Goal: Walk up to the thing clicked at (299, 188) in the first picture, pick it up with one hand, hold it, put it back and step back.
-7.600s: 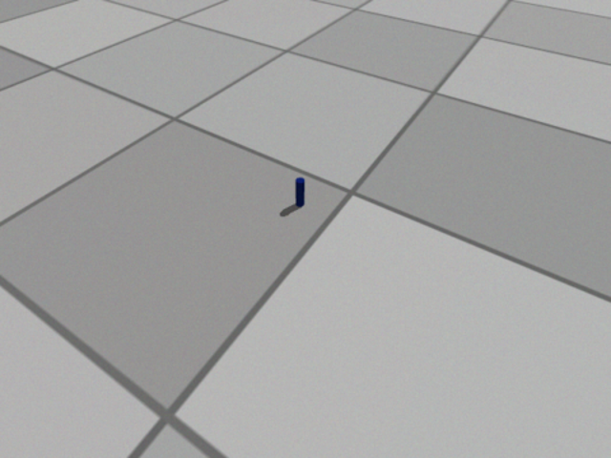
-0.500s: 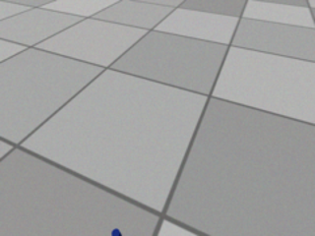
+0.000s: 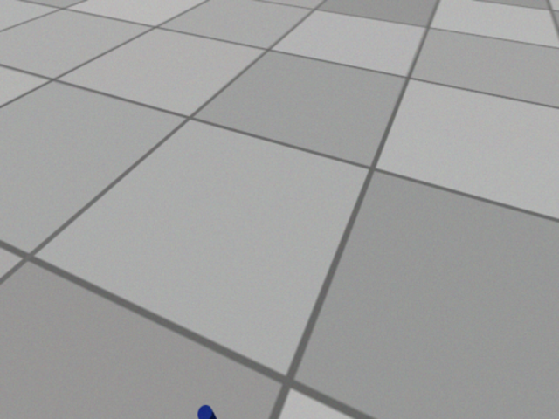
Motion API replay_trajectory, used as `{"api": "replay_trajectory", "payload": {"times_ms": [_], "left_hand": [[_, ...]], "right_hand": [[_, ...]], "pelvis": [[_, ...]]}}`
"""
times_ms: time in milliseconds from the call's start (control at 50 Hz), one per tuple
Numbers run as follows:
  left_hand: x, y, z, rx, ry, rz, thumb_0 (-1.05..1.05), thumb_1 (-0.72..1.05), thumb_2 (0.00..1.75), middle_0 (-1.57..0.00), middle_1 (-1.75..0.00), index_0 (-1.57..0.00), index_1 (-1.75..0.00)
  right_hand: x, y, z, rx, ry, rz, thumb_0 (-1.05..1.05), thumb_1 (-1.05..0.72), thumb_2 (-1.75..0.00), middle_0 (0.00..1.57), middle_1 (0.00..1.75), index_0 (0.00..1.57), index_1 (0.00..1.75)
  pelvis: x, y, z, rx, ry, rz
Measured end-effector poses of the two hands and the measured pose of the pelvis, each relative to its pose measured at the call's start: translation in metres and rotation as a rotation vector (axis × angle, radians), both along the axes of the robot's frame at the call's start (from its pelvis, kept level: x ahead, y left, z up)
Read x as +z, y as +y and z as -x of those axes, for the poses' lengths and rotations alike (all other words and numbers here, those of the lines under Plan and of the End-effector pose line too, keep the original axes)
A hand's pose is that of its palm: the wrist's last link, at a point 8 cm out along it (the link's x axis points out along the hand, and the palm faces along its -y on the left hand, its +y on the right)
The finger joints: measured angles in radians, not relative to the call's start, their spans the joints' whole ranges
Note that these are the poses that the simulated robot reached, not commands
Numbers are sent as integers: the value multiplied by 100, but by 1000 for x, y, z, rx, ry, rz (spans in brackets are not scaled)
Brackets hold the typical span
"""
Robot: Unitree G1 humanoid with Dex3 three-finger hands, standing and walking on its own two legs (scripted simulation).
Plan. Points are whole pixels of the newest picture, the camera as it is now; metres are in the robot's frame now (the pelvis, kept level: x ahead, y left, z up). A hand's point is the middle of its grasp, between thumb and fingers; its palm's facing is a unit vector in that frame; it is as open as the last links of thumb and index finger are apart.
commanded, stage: stand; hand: left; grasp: from the side
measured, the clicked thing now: out of the picture +0.29 +0.21 -0.71
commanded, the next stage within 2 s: go down in 0.28 s
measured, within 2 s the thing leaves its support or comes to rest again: neither
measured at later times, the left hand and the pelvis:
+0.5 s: hand out of the picture +0.11 +0.25 -0.16, palm faces +0.06 -0.94 -0.33, open 8.4 cm; pelvis -0.01 +0.00 -0.01, yaw +1 degrees
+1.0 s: hand out of the picture +0.12 +0.29 -0.22, palm faces +0.06 -0.95 -0.30, open 16.6 cm; pelvis -0.03 +0.02 -0.10, yaw +0 degrees
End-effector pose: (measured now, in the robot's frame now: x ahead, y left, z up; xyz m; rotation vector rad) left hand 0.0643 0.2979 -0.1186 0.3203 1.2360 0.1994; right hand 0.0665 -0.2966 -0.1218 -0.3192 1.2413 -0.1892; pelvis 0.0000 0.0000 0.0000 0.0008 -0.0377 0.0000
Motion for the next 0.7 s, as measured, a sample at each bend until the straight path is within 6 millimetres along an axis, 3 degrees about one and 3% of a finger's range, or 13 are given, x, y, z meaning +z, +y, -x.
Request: {"api": "replay_trajectory", "payload": {"times_ms": [400,440,600,700], "left_hand": [[1,3,-6,-3,-10,-5,1,90,90,-20,-30,-20,-29],[2,0,-14,21,-57,-1,1,88,88,-19,-28,-18,-27],[-11,4,-70,15,-161,23,1,56,56,-7,-14,-7,-13],[-22,17,-78,13,-182,14,1,30,35,-5,-12,-6,-10]], "right_hand": [[0,2,-6,1,-7,-2,0,-90,-90,20,30,20,30],[1,5,-9,-5,-53,-3,1,-92,-91,20,30,20,30],[-8,31,-12,-7,-142,-44,1,-95,-92,20,30,20,30],[-19,39,-6,-19,-159,-56,1,-94,-91,20,30,20,30]], "pelvis": [[0,1,-3,0,2,-1],[-2,1,-1,8,23,-1],[-17,0,14,10,137,1],[-32,3,14,6,191,6]]}}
